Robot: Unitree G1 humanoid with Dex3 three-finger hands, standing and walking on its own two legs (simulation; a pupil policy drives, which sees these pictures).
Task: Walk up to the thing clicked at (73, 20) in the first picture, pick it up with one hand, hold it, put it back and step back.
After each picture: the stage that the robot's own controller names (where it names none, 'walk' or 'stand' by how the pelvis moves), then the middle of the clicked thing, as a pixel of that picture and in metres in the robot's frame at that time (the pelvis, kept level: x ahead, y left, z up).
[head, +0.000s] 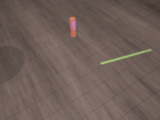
stand; (73, 27) +1.54 +0.15 -0.65
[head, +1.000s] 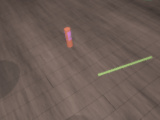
walk; (68, 37) +1.40 +0.29 -0.65
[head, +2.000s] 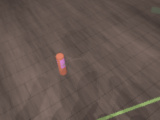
walk; (61, 64) +0.90 +0.28 -0.64
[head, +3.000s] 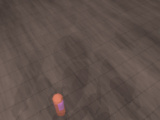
walk; (59, 105) +0.52 +0.20 -0.63
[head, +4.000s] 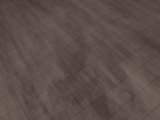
stand; out of the picture +0.27 +0.22 -0.63
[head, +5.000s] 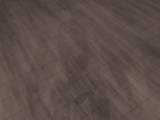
stand; out of the picture +0.27 +0.19 -0.66
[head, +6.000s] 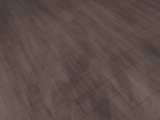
stand; out of the picture +0.28 +0.20 -0.66
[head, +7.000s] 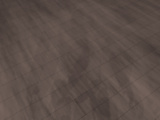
stand; out of the picture +0.27 +0.20 -0.66
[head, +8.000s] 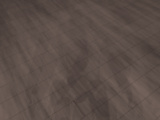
stand; out of the picture +0.26 +0.21 -0.66
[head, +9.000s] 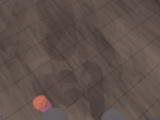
go down; (43, 105) +0.30 +0.21 -0.48
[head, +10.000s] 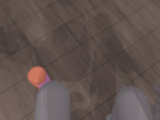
go down; (42, 81) +0.34 +0.23 -0.29
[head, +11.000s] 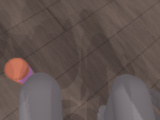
close in; (24, 75) +0.34 +0.24 -0.22
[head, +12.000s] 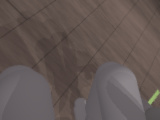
close; out of the picture +0.32 +0.26 -0.15
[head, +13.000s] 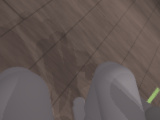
lift; out of the picture +0.35 +0.26 -0.15
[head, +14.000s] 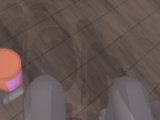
lift; (8, 79) +0.30 +0.26 -0.04
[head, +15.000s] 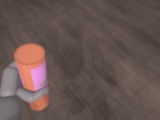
hold; (35, 82) +0.31 +0.17 +0.08
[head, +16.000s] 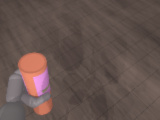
hold; (38, 88) +0.31 +0.17 +0.03
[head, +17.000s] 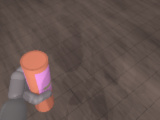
hold; (40, 85) +0.31 +0.16 +0.03
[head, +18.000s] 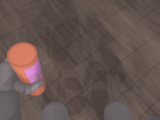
crouch; (31, 74) +0.35 +0.19 -0.03
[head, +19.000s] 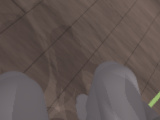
lower; out of the picture +0.36 +0.27 -0.16
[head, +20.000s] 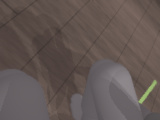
lower; out of the picture +0.36 +0.28 -0.15
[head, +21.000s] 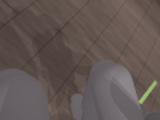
lower; out of the picture +0.35 +0.27 -0.15
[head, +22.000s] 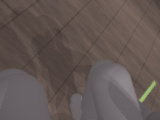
lower; out of the picture +0.35 +0.26 -0.16
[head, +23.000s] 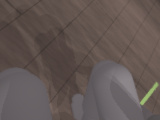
loosen; out of the picture +0.34 +0.26 -0.16
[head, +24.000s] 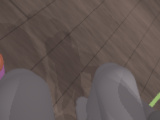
withdraw; out of the picture +0.33 +0.25 -0.16
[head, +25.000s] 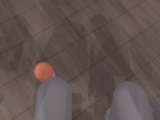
walk; (47, 77) +0.36 +0.20 -0.28
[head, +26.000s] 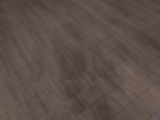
stand; out of the picture +0.27 +0.17 -0.59
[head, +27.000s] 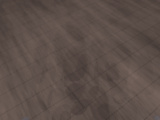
stand; out of the picture +0.29 +0.19 -0.59
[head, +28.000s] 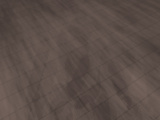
stand; out of the picture +0.30 +0.17 -0.64
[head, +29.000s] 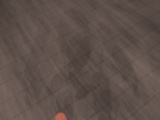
walk; out of the picture +0.33 +0.19 -0.63
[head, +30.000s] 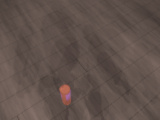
walk; (65, 95) +0.48 +0.13 -0.63
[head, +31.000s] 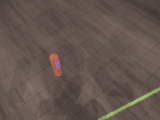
walk; (56, 65) +0.77 +0.27 -0.62
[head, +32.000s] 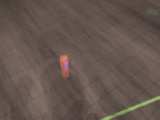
stand; (64, 66) +0.88 +0.20 -0.65
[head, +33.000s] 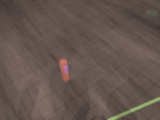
stand; (64, 70) +0.89 +0.22 -0.66
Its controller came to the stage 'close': yes
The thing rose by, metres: 0.68
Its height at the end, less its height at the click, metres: +0.00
